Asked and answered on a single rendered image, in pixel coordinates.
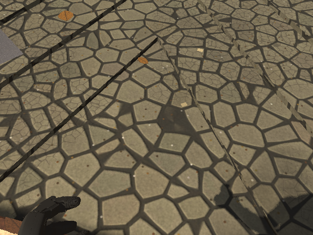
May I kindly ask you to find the left robot hand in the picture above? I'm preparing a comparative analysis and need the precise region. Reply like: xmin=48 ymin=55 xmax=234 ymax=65
xmin=18 ymin=196 xmax=90 ymax=235

